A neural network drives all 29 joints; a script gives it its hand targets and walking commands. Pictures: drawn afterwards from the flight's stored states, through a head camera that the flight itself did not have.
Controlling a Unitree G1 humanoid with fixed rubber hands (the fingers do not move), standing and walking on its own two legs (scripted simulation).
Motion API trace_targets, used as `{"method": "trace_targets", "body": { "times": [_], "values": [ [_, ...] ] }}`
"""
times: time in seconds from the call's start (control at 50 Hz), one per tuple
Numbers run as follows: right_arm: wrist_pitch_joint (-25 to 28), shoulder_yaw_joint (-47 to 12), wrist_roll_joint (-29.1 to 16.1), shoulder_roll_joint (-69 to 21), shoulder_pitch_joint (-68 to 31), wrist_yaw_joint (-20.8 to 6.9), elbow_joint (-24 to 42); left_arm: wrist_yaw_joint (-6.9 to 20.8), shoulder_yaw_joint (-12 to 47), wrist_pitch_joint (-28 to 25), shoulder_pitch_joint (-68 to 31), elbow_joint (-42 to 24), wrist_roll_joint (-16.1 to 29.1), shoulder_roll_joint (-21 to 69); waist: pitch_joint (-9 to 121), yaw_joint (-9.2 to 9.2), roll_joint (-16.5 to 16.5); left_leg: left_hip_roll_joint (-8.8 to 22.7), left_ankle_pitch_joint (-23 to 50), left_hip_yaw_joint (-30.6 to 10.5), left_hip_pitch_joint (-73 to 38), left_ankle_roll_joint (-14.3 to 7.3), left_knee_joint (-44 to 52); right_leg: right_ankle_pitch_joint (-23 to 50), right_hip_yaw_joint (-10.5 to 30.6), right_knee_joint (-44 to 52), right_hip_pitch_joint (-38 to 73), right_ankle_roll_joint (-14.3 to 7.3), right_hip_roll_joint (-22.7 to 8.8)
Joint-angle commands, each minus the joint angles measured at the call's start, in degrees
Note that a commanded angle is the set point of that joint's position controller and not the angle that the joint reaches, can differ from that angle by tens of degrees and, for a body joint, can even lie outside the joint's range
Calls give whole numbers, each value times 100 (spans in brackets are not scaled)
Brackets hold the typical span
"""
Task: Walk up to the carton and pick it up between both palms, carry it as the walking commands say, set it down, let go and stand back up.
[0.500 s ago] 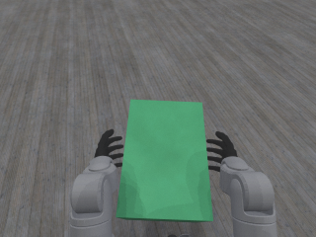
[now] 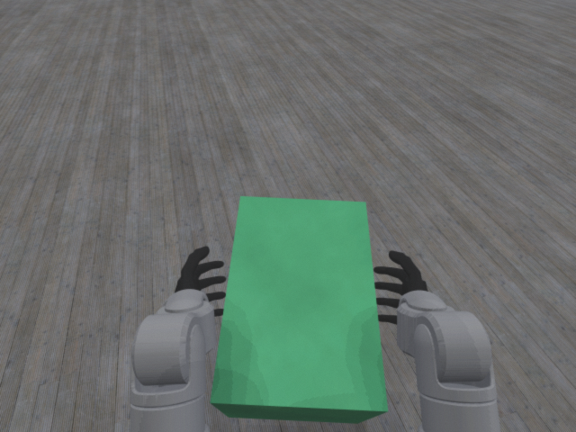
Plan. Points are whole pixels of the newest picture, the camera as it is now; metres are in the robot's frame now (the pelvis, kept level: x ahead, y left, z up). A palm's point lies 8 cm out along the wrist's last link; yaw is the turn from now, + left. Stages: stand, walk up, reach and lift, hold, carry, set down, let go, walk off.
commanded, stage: carry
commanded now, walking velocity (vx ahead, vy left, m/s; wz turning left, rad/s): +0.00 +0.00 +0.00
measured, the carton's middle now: (298, 308) +0.32 +0.00 +0.01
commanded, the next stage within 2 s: none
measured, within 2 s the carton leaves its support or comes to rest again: neither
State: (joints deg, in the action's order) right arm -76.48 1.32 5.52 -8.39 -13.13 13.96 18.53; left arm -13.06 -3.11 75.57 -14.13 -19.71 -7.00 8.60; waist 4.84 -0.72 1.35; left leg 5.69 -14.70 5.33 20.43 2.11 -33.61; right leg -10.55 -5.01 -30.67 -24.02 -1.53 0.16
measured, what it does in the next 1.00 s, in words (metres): stands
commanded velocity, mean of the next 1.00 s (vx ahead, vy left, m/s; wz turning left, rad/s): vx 0.00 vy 0.00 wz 0.00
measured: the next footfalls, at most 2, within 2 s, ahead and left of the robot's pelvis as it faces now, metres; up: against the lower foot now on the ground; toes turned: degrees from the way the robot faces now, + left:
none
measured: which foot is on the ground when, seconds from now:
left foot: down 0.00-1.00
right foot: down 0.00-1.00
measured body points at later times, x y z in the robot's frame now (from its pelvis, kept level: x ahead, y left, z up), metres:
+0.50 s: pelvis +0.01 +0.00 +0.00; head +0.00 +0.01 +0.45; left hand +0.31 +0.14 +0.09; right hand +0.31 -0.13 +0.09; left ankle +0.03 +0.14 -0.73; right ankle +0.08 -0.10 -0.73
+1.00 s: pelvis +0.04 +0.01 +0.00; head +0.03 +0.01 +0.45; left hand +0.35 +0.15 +0.06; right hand +0.35 -0.13 +0.05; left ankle +0.03 +0.14 -0.73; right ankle +0.08 -0.10 -0.73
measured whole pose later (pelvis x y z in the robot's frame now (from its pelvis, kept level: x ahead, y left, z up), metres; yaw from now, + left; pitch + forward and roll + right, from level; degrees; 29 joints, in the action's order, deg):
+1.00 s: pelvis +0.04 +0.01 +0.00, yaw +1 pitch +3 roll +0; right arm -56.7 6.4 10.8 -9.0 -15.8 8.5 -1.8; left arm -7.3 -7.4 55.4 -16.7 1.4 -11.0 9.2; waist 4.8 0.0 0.3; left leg 4.4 -17.7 4.7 17.9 1.9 -32.9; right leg -12.5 -4.0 -31.9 -22.3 -1.6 -0.5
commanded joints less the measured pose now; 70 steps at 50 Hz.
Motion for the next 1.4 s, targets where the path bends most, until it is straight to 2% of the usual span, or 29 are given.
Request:
{"method": "trace_targets", "body": {
  "times": [0.0,0.04,0.1,0.18,0.3,0.62,0.78,1.1,1.38],
  "values": [
    [403,-2890,-2044,-5930,-2608,-1431,803,1399,3028,-226,-2314,-521,2127,5923,1347,130,-350,483,-716,-524,214,1,887,-862,917,712,1142,63,-604],
    [404,-2792,-1941,-5888,-2591,-1412,684,1426,3012,-218,-2374,-399,2138,5900,1392,98,-38,247,-748,-392,-43,-9,570,-1642,1326,1242,837,40,-807],
    [434,-2683,-1854,-5873,-2676,-1407,557,1453,2925,-266,-2479,-238,2129,5900,1372,62,66,168,-601,-339,-352,-40,423,-1848,1259,1509,553,52,-794],
    [654,-2377,-1676,-5699,-2835,-1467,-26,1484,2531,-508,-2539,413,1853,5719,1374,68,-108,273,-631,-579,-204,-104,702,-1460,1016,1251,732,51,-594],
    [833,-2663,-1863,-5985,-2961,-1497,272,1474,2657,-703,-2490,229,1897,6019,1580,89,-124,244,-296,-614,-198,-110,701,-1018,997,1090,1037,28,-587],
    [1475,-2409,-1508,-5676,-2818,-1632,-387,1645,2517,-1325,-2500,797,1656,5739,1919,79,-196,286,749,-542,-426,-144,559,991,860,382,1439,-144,-633],
    [1893,-2319,-1342,-5528,-2776,-1708,-690,1731,2420,-1726,-2439,1091,1472,5543,2030,76,-167,283,1147,-487,-523,-174,445,1503,802,149,1520,-154,-676],
    [2932,-1991,-857,-4970,-2781,-1891,-1654,1916,2047,-2806,-2494,2022,991,4846,1957,49,-143,242,730,-410,-492,-180,525,1267,863,186,1433,-158,-663],
    [3528,-2215,-777,-4773,-2568,-2032,-1844,2070,2131,-3422,-2321,2244,917,4562,1786,25,-90,215,453,-306,-469,-230,597,1006,912,248,1337,-134,-669]
  ]
}}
